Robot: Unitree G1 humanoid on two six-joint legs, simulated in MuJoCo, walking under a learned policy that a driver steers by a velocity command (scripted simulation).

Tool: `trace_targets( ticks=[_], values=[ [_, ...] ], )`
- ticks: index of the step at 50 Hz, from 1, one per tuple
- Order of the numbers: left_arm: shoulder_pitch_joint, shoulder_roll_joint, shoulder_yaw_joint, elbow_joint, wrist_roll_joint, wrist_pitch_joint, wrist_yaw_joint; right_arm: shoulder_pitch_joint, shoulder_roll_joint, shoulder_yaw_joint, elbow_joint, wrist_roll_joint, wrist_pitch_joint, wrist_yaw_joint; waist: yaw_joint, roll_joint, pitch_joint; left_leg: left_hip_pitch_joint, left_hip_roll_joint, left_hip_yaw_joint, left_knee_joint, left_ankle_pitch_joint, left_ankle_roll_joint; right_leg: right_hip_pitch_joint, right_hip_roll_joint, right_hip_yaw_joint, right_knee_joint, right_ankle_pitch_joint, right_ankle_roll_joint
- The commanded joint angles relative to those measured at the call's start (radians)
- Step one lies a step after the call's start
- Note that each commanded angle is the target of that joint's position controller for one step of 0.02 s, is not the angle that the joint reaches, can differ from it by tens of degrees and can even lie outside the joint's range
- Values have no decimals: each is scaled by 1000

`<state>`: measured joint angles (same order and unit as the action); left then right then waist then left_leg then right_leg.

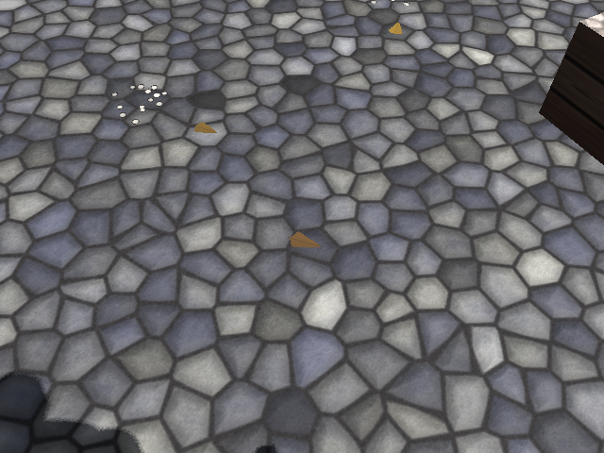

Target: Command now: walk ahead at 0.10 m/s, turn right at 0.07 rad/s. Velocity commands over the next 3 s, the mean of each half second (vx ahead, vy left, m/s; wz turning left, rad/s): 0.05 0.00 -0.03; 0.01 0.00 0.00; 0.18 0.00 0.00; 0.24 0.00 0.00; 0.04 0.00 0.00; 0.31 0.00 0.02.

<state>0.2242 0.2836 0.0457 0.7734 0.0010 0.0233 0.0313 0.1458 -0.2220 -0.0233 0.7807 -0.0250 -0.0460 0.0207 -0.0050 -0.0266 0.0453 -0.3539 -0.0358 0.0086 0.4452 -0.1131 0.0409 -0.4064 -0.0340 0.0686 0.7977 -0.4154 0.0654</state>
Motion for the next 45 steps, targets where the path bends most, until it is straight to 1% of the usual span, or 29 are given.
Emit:
trace_targets(
  ticks=[1,2,3,4,5,6,7,8,9,10,12,15,20,30,45],
  values=[
    [136,49,14,0,6,4,1,-74,-146,-33,-55,11,-2,-9,53,153,-196,39,222,-166,-130,173,165,239,3,-38,-189,200,-12],
    [126,48,14,2,12,6,-1,-78,-140,-29,-49,15,2,-9,58,144,-178,7,204,-160,-133,17,142,287,12,-48,-259,262,-26],
    [95,57,15,-9,25,8,-1,-58,-119,-20,-35,15,3,-7,53,127,-148,-28,177,-159,-141,-154,98,313,1,-31,-310,290,-44],
    [64,81,17,-29,35,9,2,-34,-99,-11,-20,7,3,-4,40,95,-114,-65,148,-153,-133,-305,46,324,-52,32,-349,308,-68],
    [37,137,26,-46,28,9,8,-5,-110,-13,-15,-2,3,-1,2,18,-68,-76,93,-114,-104,-372,5,273,-96,67,-357,257,-98],
    [22,142,33,-24,19,6,5,6,-105,-15,-12,2,7,-6,-16,-74,-40,0,51,-55,-77,-305,-18,142,-68,57,-374,40,-116],
    [9,98,24,-27,19,-2,2,-13,-120,-17,-6,3,10,-13,1,-65,-13,44,51,-51,-44,-253,-25,86,-46,49,-396,-7,-106],
    [4,72,16,-21,24,-12,1,-12,-115,-17,-1,8,13,-18,-3,-67,-14,66,55,-49,-28,-208,-18,75,-44,44,-400,30,-91],
    [-1,67,14,-21,23,-22,0,-1,-110,-17,10,9,16,-22,-5,-65,-16,71,59,-52,-18,-165,-12,88,-37,37,-389,102,-78],
    [3,67,14,-15,18,-31,-1,13,-111,-17,19,6,17,-24,-6,-55,-31,78,57,-47,-8,-118,-9,114,-37,34,-371,167,-72],
    [22,71,15,-3,11,-41,0,18,-108,-18,33,8,15,-25,0,-29,-65,101,60,-46,10,-27,-6,152,-33,26,-340,266,-70],
    [24,71,15,9,8,-41,3,10,-109,-20,54,16,16,-26,5,-6,-83,126,64,-46,29,56,-8,176,-26,17,-318,347,-71],
    [21,66,14,37,5,-36,4,6,-115,-24,95,21,29,-32,4,21,-83,154,67,-48,39,110,-10,189,-18,7,-313,397,-72],
    [15,54,12,114,4,-32,7,-10,-123,-27,172,24,47,-47,1,25,-61,178,69,-50,26,105,-12,199,-2,-15,-338,379,-67],
    [36,37,0,224,5,-31,14,2,-110,-23,258,24,53,-55,0,27,-18,160,61,-46,-17,-7,-17,183,12,-36,-381,262,-60]
  ],
)
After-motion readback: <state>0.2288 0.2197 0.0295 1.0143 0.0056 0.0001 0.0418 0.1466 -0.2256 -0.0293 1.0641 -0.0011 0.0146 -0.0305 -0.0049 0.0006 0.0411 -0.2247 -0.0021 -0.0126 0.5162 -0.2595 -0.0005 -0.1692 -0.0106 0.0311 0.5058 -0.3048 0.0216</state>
